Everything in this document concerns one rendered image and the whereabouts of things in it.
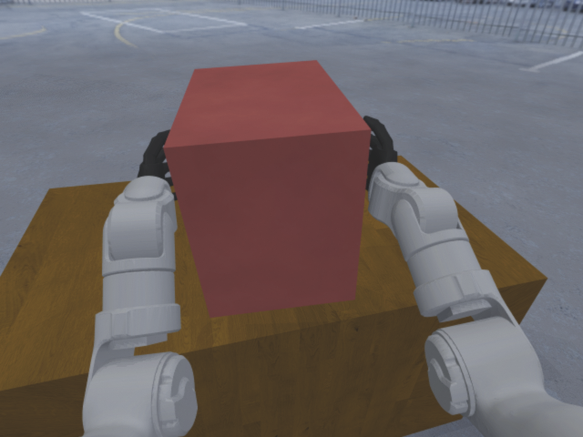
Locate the right robot hand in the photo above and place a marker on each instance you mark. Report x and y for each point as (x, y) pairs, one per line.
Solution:
(382, 148)

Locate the carton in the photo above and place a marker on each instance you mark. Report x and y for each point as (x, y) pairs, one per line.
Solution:
(269, 165)

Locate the pedestal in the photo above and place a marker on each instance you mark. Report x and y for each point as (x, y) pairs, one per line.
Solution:
(354, 368)

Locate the left robot forearm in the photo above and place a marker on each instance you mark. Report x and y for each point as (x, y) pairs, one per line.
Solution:
(138, 261)

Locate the right robot forearm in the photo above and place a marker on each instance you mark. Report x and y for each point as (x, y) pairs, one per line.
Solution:
(449, 281)

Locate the robot left upper arm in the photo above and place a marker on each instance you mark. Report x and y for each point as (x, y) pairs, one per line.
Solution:
(150, 395)

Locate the left robot hand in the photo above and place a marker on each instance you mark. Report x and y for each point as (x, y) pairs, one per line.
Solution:
(153, 157)

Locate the robot right upper arm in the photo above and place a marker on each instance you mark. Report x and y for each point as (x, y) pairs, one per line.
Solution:
(486, 371)

